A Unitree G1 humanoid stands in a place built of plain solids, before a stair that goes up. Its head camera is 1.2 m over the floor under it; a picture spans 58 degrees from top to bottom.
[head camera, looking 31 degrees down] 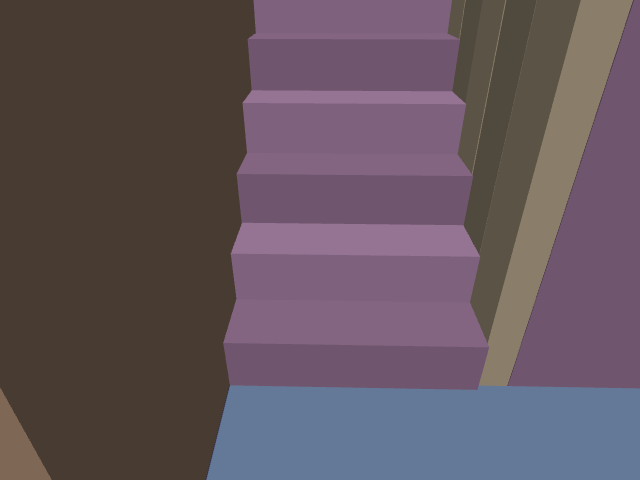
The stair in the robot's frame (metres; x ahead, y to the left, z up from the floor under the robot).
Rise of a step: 0.20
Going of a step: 0.22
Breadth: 0.85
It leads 1 degrees to the right of straight ahead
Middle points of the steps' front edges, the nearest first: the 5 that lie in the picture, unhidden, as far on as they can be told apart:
1.01 -0.11 0.20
1.23 -0.12 0.40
1.45 -0.12 0.60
1.67 -0.13 0.80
1.90 -0.13 1.00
